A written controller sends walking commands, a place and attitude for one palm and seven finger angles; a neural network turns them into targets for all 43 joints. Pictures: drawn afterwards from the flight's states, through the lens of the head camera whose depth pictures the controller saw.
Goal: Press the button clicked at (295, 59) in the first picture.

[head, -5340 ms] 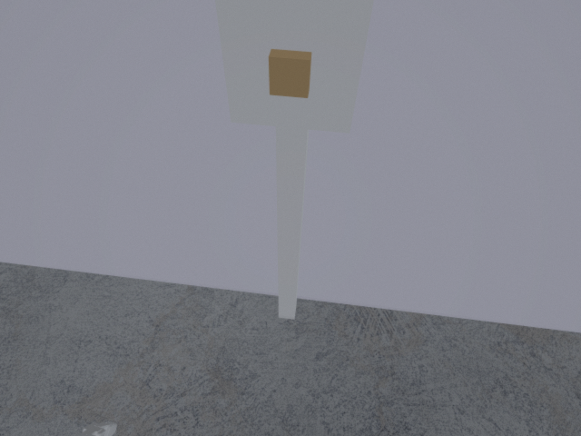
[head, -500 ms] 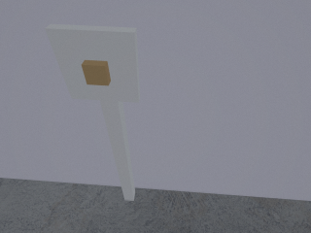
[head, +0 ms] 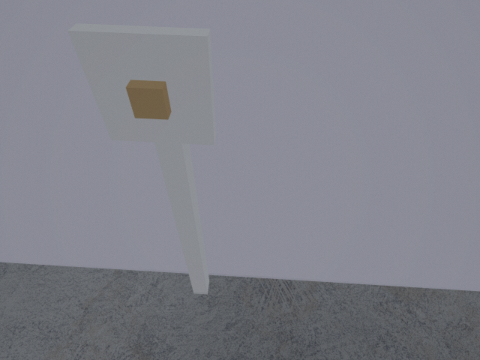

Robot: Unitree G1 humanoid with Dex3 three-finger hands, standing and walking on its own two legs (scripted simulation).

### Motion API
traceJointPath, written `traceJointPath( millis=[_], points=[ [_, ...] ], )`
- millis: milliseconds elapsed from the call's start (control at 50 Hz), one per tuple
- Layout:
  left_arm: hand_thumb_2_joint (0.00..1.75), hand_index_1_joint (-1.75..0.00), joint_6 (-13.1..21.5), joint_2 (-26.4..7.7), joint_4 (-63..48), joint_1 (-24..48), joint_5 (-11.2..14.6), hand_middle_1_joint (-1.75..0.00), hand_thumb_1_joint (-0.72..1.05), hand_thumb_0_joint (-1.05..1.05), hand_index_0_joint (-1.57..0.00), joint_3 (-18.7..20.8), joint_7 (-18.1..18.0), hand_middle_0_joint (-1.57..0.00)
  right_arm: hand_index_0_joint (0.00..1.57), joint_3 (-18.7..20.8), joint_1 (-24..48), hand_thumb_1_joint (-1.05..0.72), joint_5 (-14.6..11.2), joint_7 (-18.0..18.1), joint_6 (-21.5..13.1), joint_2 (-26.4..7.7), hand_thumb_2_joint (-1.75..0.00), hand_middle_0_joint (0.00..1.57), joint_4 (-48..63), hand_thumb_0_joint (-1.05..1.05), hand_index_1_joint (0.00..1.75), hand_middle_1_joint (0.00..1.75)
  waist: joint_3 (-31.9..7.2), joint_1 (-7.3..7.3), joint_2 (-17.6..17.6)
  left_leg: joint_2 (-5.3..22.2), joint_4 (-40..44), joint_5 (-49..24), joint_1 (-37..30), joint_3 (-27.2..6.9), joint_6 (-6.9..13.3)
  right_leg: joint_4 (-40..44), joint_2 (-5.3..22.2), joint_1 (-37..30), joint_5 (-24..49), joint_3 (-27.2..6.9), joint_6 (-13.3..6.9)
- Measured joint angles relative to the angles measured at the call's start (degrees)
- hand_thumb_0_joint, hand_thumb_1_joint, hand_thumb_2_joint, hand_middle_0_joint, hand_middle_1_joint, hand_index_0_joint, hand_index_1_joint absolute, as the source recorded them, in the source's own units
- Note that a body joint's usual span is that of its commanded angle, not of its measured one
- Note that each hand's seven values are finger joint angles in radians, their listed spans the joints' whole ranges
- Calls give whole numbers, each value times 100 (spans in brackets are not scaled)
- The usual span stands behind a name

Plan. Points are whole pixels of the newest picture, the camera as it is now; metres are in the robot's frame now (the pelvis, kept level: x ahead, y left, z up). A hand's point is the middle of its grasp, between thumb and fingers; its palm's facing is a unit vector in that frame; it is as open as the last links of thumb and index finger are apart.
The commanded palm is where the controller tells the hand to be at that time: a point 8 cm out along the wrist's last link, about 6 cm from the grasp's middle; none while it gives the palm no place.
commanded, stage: look again from close up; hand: left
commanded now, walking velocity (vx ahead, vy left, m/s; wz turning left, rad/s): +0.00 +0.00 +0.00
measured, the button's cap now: (150, 99) +0.48 +0.19 +0.20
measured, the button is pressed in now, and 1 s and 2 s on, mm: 0 0 0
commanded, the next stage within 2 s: raise the hand and make a fist in 0.60 s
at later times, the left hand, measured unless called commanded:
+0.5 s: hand out of the picture +0.03 +0.21 -0.17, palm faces -0.02 -0.97 -0.24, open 7.3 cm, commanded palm none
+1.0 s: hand (130, 314) +0.19 +0.19 +0.00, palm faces +0.02 -1.00 -0.08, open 6.3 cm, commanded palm +0.12 +0.26 -0.02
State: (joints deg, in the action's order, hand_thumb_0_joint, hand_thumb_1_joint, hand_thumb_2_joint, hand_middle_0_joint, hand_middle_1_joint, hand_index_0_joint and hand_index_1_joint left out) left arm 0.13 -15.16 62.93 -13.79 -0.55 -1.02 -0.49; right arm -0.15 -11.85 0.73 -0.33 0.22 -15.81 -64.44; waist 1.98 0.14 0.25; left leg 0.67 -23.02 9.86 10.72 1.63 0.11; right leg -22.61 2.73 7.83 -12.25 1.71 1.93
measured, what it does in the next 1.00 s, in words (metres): stands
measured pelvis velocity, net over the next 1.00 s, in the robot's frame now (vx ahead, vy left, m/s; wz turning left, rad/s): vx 0.00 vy -0.01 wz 0.00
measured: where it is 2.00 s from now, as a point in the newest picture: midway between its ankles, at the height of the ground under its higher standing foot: outside the picture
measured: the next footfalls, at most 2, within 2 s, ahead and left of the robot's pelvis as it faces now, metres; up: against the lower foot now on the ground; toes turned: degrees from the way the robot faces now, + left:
none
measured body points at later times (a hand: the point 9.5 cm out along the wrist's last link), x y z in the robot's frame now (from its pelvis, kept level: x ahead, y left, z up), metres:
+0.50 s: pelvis +0.00 +0.01 +0.00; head +0.00 +0.01 +0.45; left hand +0.03 +0.26 -0.15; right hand +0.04 -0.25 -0.15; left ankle +0.03 +0.12 -0.74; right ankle +0.00 -0.14 -0.74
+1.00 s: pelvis +0.00 -0.01 -0.05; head +0.01 -0.01 +0.40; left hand +0.18 +0.24 +0.00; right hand +0.19 -0.25 -0.11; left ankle +0.03 +0.12 -0.74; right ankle +0.00 -0.14 -0.74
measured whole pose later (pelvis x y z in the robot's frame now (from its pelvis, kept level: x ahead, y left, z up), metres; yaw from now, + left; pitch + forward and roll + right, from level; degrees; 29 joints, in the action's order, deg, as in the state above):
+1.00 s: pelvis +0.00 -0.01 -0.05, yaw +0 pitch +7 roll +0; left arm 31.7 -12.5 8.9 -24.0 15.1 11.7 18.1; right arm 2.1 -10.2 -1.3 0.4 -16.0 -11.8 -35.9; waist -6.1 0.7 -0.6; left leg 1.6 -49.8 21.6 35.3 0.9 -0.8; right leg -50.8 2.6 32.8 -25.0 1.4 1.0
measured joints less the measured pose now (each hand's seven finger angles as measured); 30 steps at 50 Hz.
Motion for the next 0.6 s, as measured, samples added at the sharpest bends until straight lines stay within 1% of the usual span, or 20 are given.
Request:
traceJointPath(
  millis=[260,420,600],
  points=[
    [90,-30,41,231,32,-92,-11,-30,91,0,-21,-6,-42,-20,20,35,-7,-91,-12,29,-27,219,-90,20,-49,1,30,30,3,-2,-47,20,-63,24,56,38,9,-16,-17,53,18,-42,7],
    [90,-30,53,209,-30,-36,-23,-30,91,0,-21,25,-56,-20,20,47,65,-91,-12,30,-48,266,-90,20,3,1,30,30,-21,-7,-56,11,-95,48,75,55,26,-31,-7,68,10,-59,23],
    [90,-30,49,131,-65,17,-33,-30,91,0,-21,52,-50,-20,20,68,110,-91,-8,23,-54,213,-90,20,36,1,30,30,-23,-14,-46,-19,-70,54,84,69,48,-26,23,88,-3,-72,44]
  ],
)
